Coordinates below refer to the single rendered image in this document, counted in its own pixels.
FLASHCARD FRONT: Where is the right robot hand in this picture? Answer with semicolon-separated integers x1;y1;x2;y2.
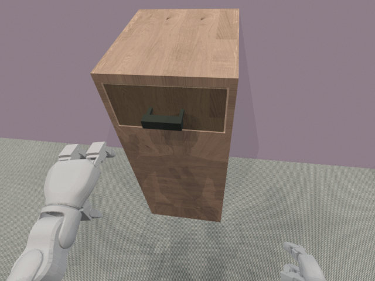
280;242;326;281

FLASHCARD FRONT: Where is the cabinet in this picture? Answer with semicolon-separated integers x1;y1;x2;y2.
90;9;239;222

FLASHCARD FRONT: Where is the robot left forearm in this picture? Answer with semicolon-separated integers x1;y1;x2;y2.
6;204;82;281

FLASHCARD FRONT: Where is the drawer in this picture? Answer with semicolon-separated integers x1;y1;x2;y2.
103;83;227;132

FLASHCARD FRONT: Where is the handle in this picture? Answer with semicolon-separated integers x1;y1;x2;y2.
141;107;185;131

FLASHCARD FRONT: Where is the left robot hand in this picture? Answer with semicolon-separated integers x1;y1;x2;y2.
44;142;115;221

